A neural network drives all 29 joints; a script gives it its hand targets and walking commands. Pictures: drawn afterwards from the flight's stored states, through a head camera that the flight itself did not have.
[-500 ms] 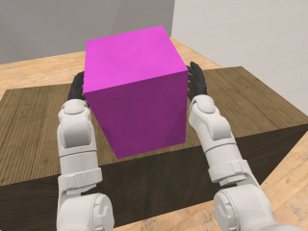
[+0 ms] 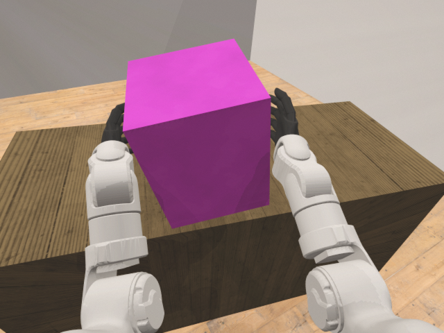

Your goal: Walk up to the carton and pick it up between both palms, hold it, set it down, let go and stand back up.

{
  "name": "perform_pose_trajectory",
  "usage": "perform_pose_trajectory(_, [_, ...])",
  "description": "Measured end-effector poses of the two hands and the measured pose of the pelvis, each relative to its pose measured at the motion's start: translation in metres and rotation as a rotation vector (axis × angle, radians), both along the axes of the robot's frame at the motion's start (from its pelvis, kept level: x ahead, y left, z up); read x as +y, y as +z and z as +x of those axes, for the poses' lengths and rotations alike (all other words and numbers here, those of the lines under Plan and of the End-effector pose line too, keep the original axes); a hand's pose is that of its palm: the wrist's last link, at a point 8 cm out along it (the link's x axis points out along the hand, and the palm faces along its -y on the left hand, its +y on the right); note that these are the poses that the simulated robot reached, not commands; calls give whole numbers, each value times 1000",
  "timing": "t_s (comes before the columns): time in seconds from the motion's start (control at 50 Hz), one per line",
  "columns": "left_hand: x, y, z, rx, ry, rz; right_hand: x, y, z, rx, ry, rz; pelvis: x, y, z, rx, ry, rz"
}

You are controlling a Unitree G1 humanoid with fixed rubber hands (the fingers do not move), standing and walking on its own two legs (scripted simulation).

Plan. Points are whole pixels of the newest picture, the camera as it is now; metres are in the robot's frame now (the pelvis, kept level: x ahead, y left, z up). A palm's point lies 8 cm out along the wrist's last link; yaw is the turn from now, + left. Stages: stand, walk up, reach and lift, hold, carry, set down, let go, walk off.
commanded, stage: hold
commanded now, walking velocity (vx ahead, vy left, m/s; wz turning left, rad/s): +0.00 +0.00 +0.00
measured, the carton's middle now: (202, 136) +0.42 +0.01 +0.19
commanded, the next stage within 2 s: none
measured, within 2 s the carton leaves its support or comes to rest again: neither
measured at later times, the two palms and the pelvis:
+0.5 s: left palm (114, 153) +0.36 +0.16 +0.20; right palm (283, 140) +0.36 -0.12 +0.21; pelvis +0.00 +0.00 +0.00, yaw +0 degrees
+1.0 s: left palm (116, 149) +0.36 +0.16 +0.20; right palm (283, 136) +0.36 -0.13 +0.22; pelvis +0.01 +0.00 +0.00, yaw +0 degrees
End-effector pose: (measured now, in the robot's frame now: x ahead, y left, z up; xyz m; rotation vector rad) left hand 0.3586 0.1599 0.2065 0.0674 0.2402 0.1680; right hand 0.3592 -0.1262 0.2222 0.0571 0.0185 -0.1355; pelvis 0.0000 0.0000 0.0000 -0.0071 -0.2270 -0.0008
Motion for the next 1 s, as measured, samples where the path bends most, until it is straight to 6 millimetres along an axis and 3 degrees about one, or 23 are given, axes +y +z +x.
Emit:
perform_pose_trajectory(0.22, [0,4,3,-14,6,-9,0,1,2,-14,0,9,-1,0,2,2,-2,0])
perform_pose_trajectory(0.58, [3,-11,-1,4,7,-12,3,-14,-1,2,1,12,0,0,4,-5,-1,-3])
perform_pose_trajectory(1.0, [0,-7,6,-9,-4,-3,0,-5,4,-18,-10,-1,3,0,6,6,-3,-3])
